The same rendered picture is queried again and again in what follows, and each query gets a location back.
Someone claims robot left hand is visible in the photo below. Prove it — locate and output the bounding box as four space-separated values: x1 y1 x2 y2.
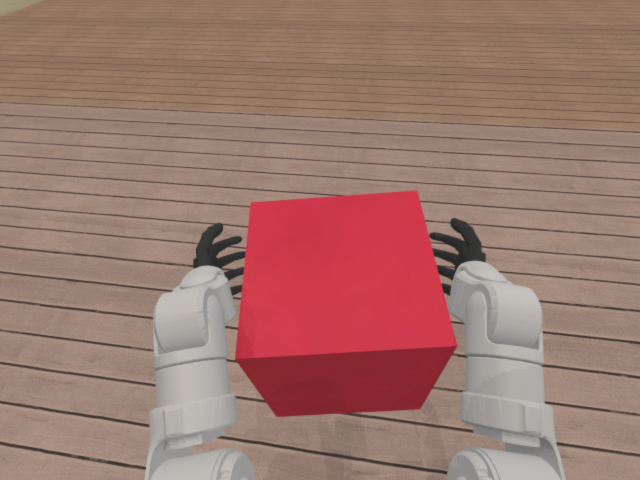
193 223 246 296

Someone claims robot right hand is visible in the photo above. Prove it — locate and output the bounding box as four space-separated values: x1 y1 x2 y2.
429 218 486 296

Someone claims carton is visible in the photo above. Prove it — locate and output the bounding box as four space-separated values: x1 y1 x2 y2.
235 190 457 417

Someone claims robot right forearm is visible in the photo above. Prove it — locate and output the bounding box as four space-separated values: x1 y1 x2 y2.
448 261 566 480

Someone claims robot left forearm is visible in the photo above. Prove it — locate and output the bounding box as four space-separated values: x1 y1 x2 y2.
145 266 238 480

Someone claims robot left upper arm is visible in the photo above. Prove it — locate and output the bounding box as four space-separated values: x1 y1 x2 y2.
150 448 256 480

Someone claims robot right upper arm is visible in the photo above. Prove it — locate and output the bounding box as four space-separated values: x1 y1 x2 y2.
446 447 561 480

